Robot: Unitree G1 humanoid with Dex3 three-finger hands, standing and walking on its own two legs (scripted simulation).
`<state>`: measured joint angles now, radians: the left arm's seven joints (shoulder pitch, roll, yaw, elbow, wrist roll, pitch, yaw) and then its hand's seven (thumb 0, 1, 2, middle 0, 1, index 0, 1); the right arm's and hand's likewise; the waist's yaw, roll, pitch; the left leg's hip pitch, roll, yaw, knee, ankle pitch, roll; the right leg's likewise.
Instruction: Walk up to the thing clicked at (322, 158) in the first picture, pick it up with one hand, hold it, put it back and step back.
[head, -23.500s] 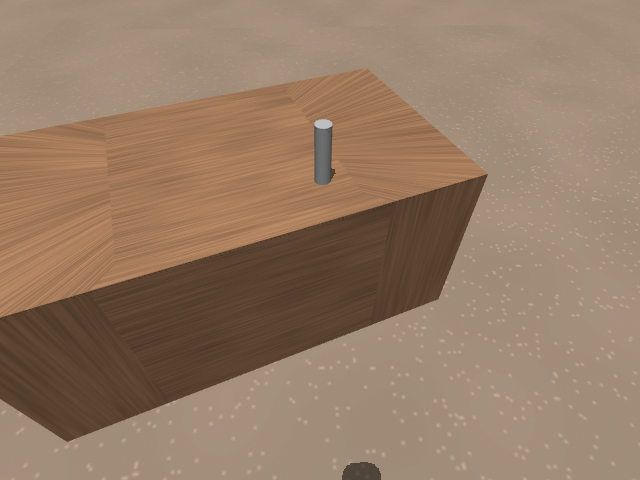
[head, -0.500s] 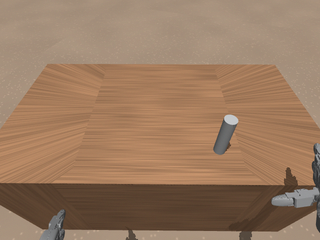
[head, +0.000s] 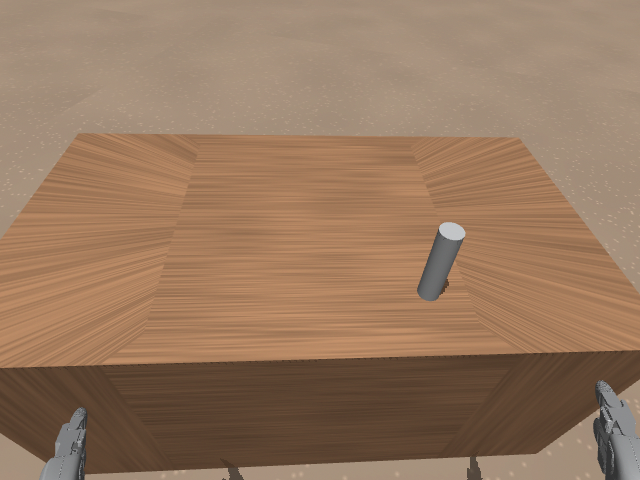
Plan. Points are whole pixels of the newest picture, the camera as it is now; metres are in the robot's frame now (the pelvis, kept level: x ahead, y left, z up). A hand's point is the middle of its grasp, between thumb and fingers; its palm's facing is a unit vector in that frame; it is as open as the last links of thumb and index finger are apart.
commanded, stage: sink last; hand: right
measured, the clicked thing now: (439, 264) +0.50 -0.22 -0.05
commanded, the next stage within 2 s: home in 0.10 s
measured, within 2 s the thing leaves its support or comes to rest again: neither
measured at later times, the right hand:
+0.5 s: hand (572, 461) +0.17 -0.26 +0.01, palm faces +0.29 +0.90 -0.33, open 17.4 cm
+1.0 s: hand (481, 466) +0.18 -0.19 -0.06, palm faces +0.09 +0.97 -0.24, open 17.2 cm
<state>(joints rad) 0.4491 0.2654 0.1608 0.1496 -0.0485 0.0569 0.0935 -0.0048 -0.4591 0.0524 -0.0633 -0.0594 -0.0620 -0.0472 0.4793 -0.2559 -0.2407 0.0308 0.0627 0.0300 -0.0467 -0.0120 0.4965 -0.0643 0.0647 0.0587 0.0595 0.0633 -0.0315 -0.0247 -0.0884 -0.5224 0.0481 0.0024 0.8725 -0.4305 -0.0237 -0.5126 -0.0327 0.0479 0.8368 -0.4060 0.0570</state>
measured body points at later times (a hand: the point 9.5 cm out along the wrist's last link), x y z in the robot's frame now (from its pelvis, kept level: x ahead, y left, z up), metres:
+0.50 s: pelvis -0.01 -0.02 +0.00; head +0.00 -0.01 +0.45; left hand +0.15 +0.19 -0.05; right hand +0.15 -0.31 +0.03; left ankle +0.01 +0.13 -0.70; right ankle +0.02 -0.16 -0.70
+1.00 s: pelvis +0.01 -0.01 -0.01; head +0.03 -0.01 +0.44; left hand +0.17 +0.22 -0.05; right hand +0.17 -0.24 -0.04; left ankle +0.01 +0.13 -0.70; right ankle +0.02 -0.16 -0.70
